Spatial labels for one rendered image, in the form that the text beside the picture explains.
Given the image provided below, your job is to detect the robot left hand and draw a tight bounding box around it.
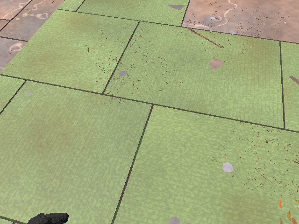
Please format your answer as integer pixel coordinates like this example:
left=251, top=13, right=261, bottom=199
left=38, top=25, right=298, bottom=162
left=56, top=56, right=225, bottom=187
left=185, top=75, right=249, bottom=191
left=27, top=213, right=69, bottom=224

